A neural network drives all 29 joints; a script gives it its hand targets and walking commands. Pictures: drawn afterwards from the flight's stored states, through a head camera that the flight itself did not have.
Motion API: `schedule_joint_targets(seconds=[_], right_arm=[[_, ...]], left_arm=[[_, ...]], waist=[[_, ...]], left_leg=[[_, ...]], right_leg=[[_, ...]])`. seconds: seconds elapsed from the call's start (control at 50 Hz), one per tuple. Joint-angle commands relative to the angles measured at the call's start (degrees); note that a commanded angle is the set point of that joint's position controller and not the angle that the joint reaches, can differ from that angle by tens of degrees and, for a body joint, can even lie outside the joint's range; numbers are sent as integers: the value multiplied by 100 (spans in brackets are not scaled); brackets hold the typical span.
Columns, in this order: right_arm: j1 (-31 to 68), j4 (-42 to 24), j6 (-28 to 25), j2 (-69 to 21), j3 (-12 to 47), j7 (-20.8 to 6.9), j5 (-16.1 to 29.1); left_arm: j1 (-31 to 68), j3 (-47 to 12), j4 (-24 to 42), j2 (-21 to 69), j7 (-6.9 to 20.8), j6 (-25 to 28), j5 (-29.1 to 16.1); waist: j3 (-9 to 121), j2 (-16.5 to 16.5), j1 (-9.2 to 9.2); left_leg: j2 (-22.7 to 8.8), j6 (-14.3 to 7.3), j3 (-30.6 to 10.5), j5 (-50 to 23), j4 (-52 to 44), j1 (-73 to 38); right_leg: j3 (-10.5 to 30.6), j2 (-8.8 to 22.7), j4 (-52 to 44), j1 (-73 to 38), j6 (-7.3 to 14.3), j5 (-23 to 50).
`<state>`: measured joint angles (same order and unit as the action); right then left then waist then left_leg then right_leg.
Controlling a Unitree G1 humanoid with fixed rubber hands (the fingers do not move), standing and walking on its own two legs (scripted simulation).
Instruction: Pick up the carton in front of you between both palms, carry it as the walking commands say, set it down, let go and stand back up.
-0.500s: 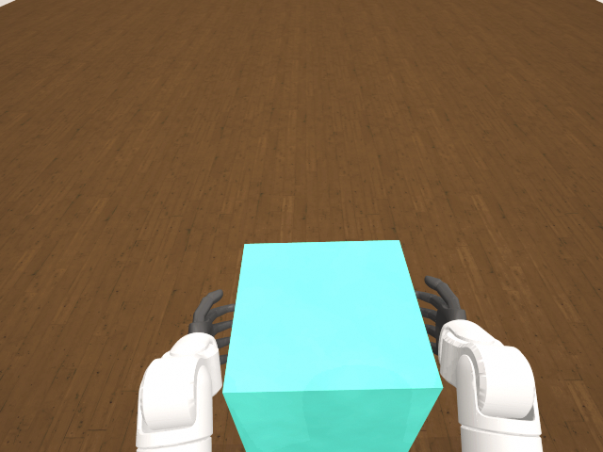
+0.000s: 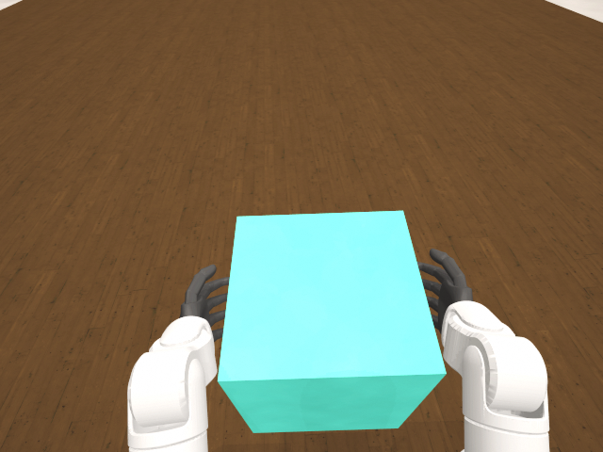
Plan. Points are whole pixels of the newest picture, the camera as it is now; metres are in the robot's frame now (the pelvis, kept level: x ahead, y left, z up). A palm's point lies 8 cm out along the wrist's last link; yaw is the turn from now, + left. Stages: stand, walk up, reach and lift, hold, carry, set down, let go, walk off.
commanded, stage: carry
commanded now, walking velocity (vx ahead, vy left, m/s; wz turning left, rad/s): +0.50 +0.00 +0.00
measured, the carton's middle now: (323, 329) +0.30 -0.01 +0.04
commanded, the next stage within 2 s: none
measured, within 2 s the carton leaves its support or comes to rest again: neither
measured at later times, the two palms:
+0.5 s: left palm (212, 168) +0.63 +0.17 +0.09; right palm (370, 160) +0.61 -0.13 +0.10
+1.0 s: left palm (232, 92) +0.98 +0.16 +0.09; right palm (345, 82) +1.00 -0.14 +0.10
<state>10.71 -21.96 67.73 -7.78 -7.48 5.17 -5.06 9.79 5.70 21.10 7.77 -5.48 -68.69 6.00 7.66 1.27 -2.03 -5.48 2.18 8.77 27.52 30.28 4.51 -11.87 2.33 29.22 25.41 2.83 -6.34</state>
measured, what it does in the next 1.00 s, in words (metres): walks ahead: left foot, then right foot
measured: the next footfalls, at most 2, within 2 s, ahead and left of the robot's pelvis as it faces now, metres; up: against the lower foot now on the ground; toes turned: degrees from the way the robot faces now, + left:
left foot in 0.30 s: +0.35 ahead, +0.14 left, +0.00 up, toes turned +11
right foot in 0.68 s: +0.65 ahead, -0.11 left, +0.00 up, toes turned -13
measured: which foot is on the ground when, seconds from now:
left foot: up 0.00-0.28, down 0.30-0.70, up 0.72-1.00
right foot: down 0.00-0.30, up 0.32-0.66, down 0.68-1.00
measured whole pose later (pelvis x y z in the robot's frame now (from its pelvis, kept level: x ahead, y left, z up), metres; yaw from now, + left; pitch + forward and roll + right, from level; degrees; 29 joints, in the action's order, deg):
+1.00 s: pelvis +0.73 +0.01 +0.02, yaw +0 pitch +4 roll +0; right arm 5.9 -22.2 66.4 -7.4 -4.3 4.6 -6.7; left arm 4.9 4.5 21.2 7.3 -4.9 -67.1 5.7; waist 4.6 -0.2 1.5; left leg -4.8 0.2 8.9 10.4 32.6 31.2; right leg -12.1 4.1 17.7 2.6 -1.3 -18.9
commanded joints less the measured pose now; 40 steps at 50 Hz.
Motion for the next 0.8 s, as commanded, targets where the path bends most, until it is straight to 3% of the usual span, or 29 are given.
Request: schedule_joint_targets(seconds=[0.0,0.02,0.04,0.06,0.08,0.1,0.12,0.16,0.18,0.22,0.24,0.26,0.28,0.32,0.36,0.4,0.42,0.44,0.46,0.48,0.56,0.6,0.62,0.64,0.66,0.68,0.7,0.74,0.78], right_arm=[[2614,193,231,-5001,4343,-1594,2330],[2343,419,215,-5170,4236,-1602,2250],[2440,331,165,-5245,4293,-1589,2145],[2523,155,84,-5439,4356,-1570,2147],[2475,113,11,-5539,4225,-1524,2205],[2798,-35,-37,-5578,4312,-1478,2182],[2349,81,-68,-5494,4328,-1411,2072],[2127,-139,-114,-5446,4258,-1308,1867],[1782,117,-61,-5594,4207,-1277,1872],[1638,127,-34,-5348,4070,-1280,1889],[1811,-222,-20,-5286,4244,-1271,1876],[1692,-304,-31,-5153,4227,-1247,1809],[1467,65,83,-4956,4080,-1262,1846],[1722,-184,146,-5085,4256,-1296,1906],[2036,-133,121,-5209,4329,-1336,2016],[2393,-392,36,-5344,4320,-1461,2319],[2600,-531,-25,-5541,4579,-1499,2534],[2594,-684,-20,-5488,4553,-1488,2539],[2407,-415,42,-5350,4524,-1531,2505],[2301,-375,79,-5361,4510,-1557,2553],[2063,-484,112,-4916,4420,-1504,2420],[1809,-135,209,-4699,4248,-1471,2216],[1771,51,250,-4636,4234,-1510,2149],[2047,-139,249,-4690,4272,-1521,2211],[1951,44,272,-4943,4369,-1526,2224],[2013,-6,140,-5195,4367,-1560,2223],[1951,181,105,-5212,4261,-1598,2063],[2177,-30,-23,-5433,4410,-1536,2113],[2465,-444,-184,-5639,4516,-1488,2107]], left_arm=[[2384,-4037,-17,5020,1421,12,-2001],[2848,-4148,225,5031,1458,-2,-2167],[2966,-4144,254,5251,1518,9,-2354],[3357,-4240,516,5276,1538,74,-2470],[3430,-4404,783,5501,1583,101,-2600],[3155,-4348,515,5497,1587,103,-2499],[3277,-4383,830,5435,1605,125,-2687],[2914,-4385,476,5370,1637,108,-2745],[2916,-4496,1060,5098,1631,108,-2717],[2727,-4377,769,4895,1605,58,-2665],[2587,-4313,897,4855,1590,64,-2523],[3042,-4408,1398,4850,1554,-4,-2740],[2744,-4332,1137,4707,1533,-113,-2599],[2416,-4150,619,4936,1596,-176,-2485],[2326,-4049,337,4850,1617,-135,-2160],[2701,-4221,547,5145,1562,-1,-2304],[2837,-4257,724,5176,1495,61,-2389],[2705,-4146,815,5238,1448,116,-2307],[2587,-4180,784,5135,1389,101,-2085],[2517,-4050,733,5081,1352,98,-2046],[2173,-4045,637,4927,1311,8,-2012],[1907,-3912,385,4736,1342,-77,-1908],[1768,-3756,31,4647,1360,-98,-1844],[1852,-3848,112,4601,1388,-66,-1799],[1923,-3837,88,4772,1438,-55,-1978],[2489,-4067,577,5020,1481,14,-2235],[2708,-4276,403,5157,1506,46,-2274],[2644,-4249,371,5582,1610,149,-2460],[2683,-4334,385,5725,1689,221,-2504]], waist=[[1252,-541,479],[1131,-162,380],[1033,-141,284],[1001,-698,335],[1072,-538,326],[1080,-883,387],[1084,-565,401],[984,-1055,347],[1107,-933,302],[1304,-1027,166],[1630,-698,130],[1909,613,-16],[1915,1608,37],[1577,585,33],[1116,28,55],[1223,667,94],[1059,213,12],[1067,494,58],[922,778,90],[916,532,85],[711,1008,54],[1159,814,262],[1386,197,379],[1584,-1026,451],[1775,-2116,443],[1925,-1249,372],[1656,-590,369],[1504,-627,335],[1362,-614,366]], left_leg=[[154,-175,-757,505,4179,4238],[-64,-203,-826,89,3962,4260],[-372,-177,-980,-626,3458,3636],[-166,-78,-621,-312,2629,3416],[-176,-46,-601,-582,2044,3159],[-7,-87,-436,-722,1483,3165],[79,-156,-414,-838,930,3035],[264,-191,-10,-1532,193,2206],[393,-166,240,-1801,-391,1646],[612,-217,670,-2537,-670,458],[392,-331,548,-1924,-520,-771],[-635,-846,-1137,-2348,-775,-1747],[-1632,-1468,-3114,-2550,-1377,-2337],[-2067,-1790,-3116,-3734,-1193,-2232],[-1818,-1307,-2428,-3152,-1430,-1393],[-1581,-1058,-1851,-2602,-1709,-1166],[-1491,-1067,-1727,-2679,-1889,-1122],[-1336,-939,-1052,-3185,-1802,-1085],[-1322,-932,-1055,-3340,-1857,-776],[-1156,-880,-551,-3338,-1878,-872],[-909,-750,77,-4061,-1461,-1169],[-567,-419,563,-5004,3,-400],[-385,-240,504,-4633,862,608],[145,108,558,-3060,2903,2211],[733,5,-92,-96,4092,3489],[288,-118,-698,189,4645,3684],[173,-155,-759,117,4591,3943],[-164,-204,-877,-648,3732,3585],[-131,-240,-625,-762,2955,3269]], right_leg=[[3580,2118,-1120,-4171,1558,2343],[3432,2376,-1427,-3761,1311,1348],[2810,2131,-1542,-3141,904,1340],[2616,2049,-1700,-3055,777,763],[2172,1816,-1713,-2972,748,759],[1839,1552,-1564,-3119,586,1256],[1489,1520,-1548,-3110,547,1090],[966,1331,-1580,-2621,325,1046],[690,1236,-1311,-2603,173,813],[3,986,-204,-2143,-88,1760],[-86,771,677,-1435,-191,1441],[-212,202,1952,-233,-489,799],[160,-207,3184,991,-529,-1774],[1117,198,4256,2097,-218,-2567],[1199,529,3793,1769,-220,-1935],[1110,559,3055,1487,-223,-1506],[905,405,2433,1536,-236,-1585],[738,424,2030,1327,-272,-1121],[763,456,1976,1077,-230,-893],[626,423,1595,1015,-252,-548],[-159,-12,139,463,-216,-169],[-583,-423,-388,-1591,-111,-340],[-128,-148,-163,-2767,142,-292],[2224,1334,-569,-3840,809,55],[3649,2031,-977,-4560,1436,1902],[3467,2182,-861,-4519,1278,2533],[3475,2119,-986,-4278,1265,2446],[2311,1894,-1104,-3628,700,2124],[1755,1730,-1456,-3202,533,1394]])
